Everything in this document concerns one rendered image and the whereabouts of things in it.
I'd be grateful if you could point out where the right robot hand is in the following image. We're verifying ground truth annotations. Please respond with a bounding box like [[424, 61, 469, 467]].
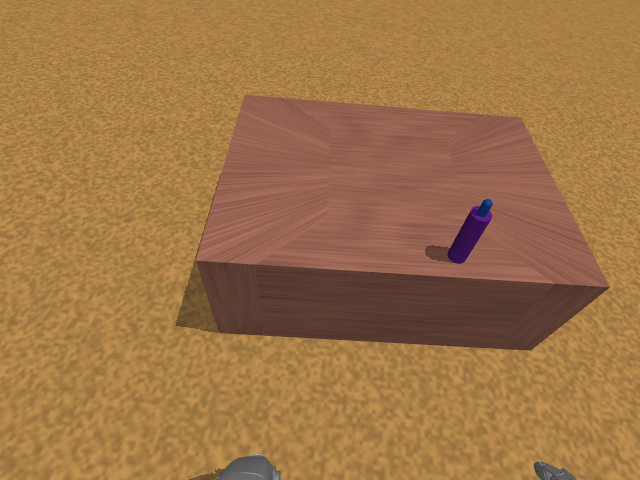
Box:
[[534, 462, 578, 480]]

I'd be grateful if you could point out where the bottle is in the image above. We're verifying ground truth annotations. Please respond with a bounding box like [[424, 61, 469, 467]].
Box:
[[448, 199, 493, 264]]

